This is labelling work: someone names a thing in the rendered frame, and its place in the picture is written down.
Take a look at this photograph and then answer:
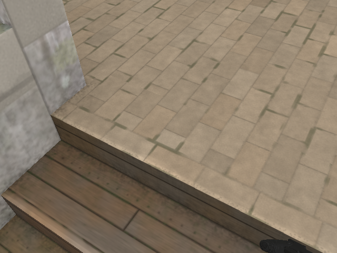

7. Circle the stairs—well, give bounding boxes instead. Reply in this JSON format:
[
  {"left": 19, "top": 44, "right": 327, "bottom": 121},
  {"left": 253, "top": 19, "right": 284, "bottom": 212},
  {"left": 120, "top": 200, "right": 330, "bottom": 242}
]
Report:
[{"left": 0, "top": 115, "right": 322, "bottom": 253}]

